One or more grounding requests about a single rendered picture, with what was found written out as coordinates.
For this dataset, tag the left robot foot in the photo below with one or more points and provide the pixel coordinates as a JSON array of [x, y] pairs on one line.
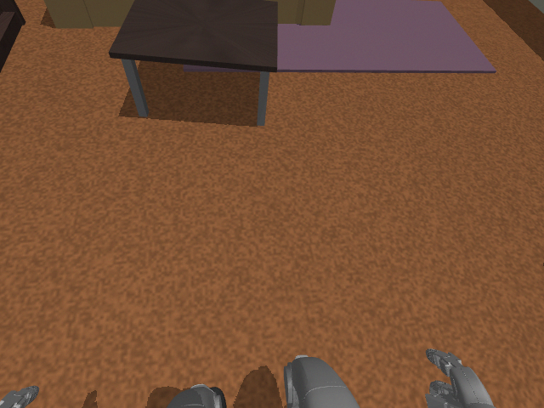
[[219, 392]]

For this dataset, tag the left robot hand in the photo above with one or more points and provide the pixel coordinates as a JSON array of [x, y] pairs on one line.
[[19, 399]]

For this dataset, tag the coffee table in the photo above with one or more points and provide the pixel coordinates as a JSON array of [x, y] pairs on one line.
[[234, 34]]

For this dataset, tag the right robot hand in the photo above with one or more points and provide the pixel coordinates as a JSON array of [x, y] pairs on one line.
[[465, 389]]

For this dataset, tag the sofa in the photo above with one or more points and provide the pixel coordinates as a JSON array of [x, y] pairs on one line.
[[77, 14]]

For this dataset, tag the bookshelf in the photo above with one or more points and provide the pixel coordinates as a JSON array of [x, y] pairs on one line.
[[11, 21]]

